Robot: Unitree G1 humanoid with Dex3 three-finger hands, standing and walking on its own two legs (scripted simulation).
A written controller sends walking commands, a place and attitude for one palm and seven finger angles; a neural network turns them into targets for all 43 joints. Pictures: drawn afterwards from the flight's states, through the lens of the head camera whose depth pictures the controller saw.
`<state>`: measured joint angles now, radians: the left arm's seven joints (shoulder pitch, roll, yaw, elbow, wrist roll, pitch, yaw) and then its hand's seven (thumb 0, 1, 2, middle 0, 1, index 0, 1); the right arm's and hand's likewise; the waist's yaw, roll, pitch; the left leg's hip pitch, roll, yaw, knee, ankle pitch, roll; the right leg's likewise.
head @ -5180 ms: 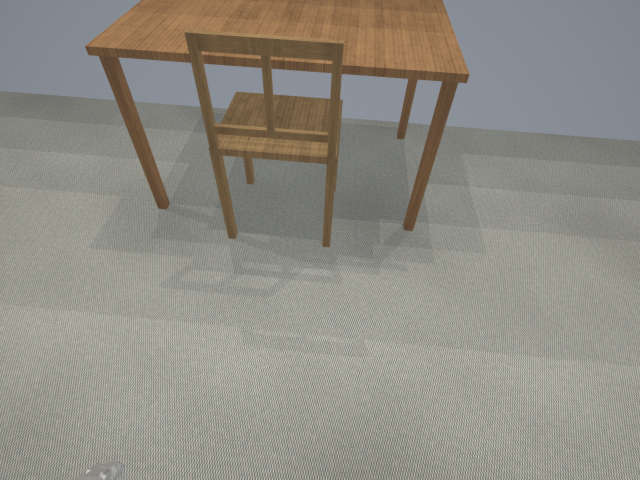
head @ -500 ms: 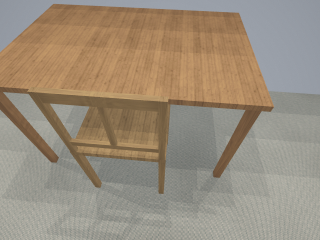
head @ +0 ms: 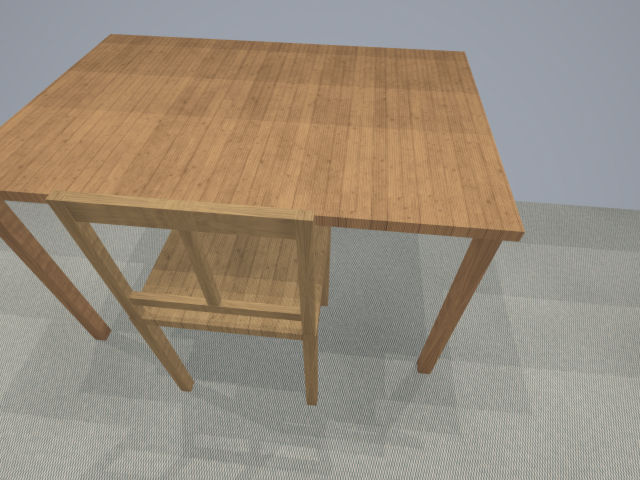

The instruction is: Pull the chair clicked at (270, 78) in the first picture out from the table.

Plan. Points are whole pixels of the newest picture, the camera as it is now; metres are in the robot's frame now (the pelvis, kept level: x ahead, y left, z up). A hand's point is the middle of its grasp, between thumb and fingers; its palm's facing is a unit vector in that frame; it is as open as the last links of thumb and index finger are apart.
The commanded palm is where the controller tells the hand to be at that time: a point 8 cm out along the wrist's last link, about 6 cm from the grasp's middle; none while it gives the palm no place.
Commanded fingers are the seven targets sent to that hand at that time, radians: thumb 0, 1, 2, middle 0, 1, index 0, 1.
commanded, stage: look again from close up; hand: left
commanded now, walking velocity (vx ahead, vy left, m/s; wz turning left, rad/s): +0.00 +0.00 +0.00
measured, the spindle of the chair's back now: (202, 268) +0.49 +0.25 -0.11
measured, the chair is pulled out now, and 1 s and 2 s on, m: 0.00 0.00 0.00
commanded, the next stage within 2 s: come to a stop and stand still in 1.00 s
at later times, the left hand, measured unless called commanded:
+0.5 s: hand out of the picture +0.02 +0.24 -0.18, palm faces +0.03 -0.98 -0.19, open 7.4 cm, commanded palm none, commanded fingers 0.00 0.90 0.90 -0.20 -0.30 -0.20 -0.30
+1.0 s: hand out of the picture -0.01 +0.24 -0.18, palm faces +0.01 -0.99 -0.17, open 7.4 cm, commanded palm none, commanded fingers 0.00 0.90 0.90 -0.20 -0.30 -0.20 -0.30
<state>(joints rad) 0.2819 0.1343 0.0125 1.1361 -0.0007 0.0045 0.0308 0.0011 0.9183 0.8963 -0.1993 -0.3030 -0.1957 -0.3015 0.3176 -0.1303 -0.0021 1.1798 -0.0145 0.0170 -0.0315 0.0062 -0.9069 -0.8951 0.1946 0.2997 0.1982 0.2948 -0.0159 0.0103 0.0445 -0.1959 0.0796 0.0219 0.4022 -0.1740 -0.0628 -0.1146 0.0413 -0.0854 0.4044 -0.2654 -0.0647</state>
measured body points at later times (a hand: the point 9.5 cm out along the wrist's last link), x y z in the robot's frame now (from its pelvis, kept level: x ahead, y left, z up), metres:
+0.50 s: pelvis +0.01 +0.06 -0.01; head +0.00 +0.07 +0.44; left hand +0.02 +0.29 -0.17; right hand +0.05 -0.17 -0.15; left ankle +0.00 +0.14 -0.74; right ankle -0.02 -0.07 -0.74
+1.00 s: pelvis +0.01 +0.08 +0.00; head +0.02 +0.09 +0.45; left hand -0.01 +0.29 -0.17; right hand +0.00 -0.14 -0.16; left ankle +0.00 +0.14 -0.74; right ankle -0.02 -0.07 -0.74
